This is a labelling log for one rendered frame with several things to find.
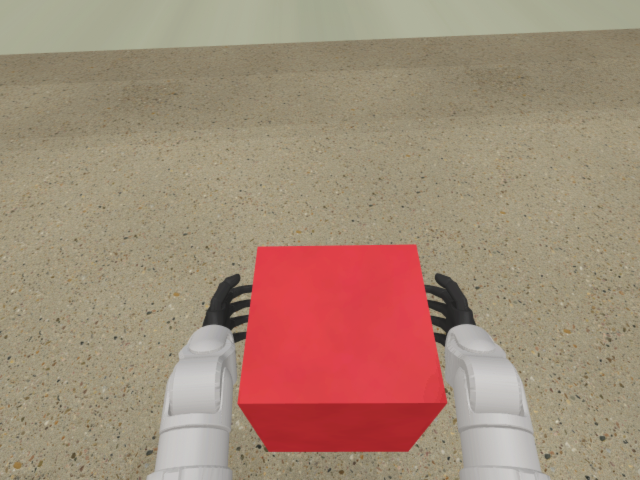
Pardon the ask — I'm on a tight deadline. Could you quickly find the left robot forearm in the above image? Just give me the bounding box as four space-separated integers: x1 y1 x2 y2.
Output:
146 325 237 480

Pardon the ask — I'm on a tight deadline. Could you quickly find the robot left hand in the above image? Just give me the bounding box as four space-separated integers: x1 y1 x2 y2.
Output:
202 274 253 343

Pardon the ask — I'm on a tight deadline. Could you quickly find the right robot forearm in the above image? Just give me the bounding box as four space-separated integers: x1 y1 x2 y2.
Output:
445 324 551 480

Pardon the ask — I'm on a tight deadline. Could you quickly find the carton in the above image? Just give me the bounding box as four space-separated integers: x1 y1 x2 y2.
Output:
237 244 447 452

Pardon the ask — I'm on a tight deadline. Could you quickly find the robot right hand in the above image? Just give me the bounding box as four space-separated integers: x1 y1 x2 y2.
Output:
424 273 476 347

